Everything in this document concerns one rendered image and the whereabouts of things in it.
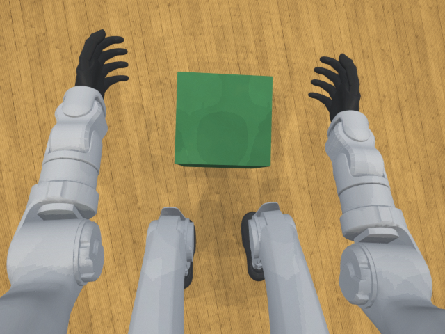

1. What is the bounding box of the left robot shin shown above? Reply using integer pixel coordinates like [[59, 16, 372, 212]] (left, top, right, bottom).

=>
[[146, 207, 191, 276]]

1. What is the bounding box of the right robot upper arm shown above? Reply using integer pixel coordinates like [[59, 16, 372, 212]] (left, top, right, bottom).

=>
[[339, 242, 445, 334]]

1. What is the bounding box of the robot left forearm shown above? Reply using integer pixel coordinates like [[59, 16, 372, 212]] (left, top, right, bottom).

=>
[[6, 86, 108, 284]]

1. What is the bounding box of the robot left foot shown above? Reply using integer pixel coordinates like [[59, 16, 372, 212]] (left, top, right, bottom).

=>
[[184, 219, 196, 289]]

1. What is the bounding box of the robot left hand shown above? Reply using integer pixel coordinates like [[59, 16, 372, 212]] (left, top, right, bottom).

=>
[[75, 29, 129, 99]]

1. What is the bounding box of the robot right hand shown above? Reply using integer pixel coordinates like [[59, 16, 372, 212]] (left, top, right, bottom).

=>
[[308, 54, 361, 122]]

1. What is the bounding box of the robot right forearm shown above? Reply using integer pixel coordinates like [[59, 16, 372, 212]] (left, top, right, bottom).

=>
[[325, 110, 432, 297]]

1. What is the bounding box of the left robot upper arm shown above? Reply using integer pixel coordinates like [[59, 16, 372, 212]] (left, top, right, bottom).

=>
[[0, 218, 104, 334]]

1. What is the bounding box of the carton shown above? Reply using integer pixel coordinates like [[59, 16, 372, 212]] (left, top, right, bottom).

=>
[[175, 72, 273, 168]]

